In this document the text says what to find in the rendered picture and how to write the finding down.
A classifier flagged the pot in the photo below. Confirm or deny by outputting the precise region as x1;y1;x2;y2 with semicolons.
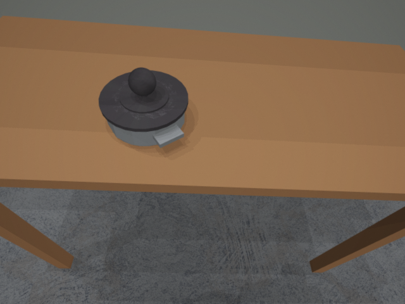
107;113;185;148

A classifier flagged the table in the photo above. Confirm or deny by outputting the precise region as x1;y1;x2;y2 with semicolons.
0;16;405;273

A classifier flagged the knob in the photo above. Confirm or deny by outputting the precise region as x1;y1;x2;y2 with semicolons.
128;67;156;96

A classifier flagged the lid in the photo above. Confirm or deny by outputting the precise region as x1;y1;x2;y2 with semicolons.
99;70;188;132

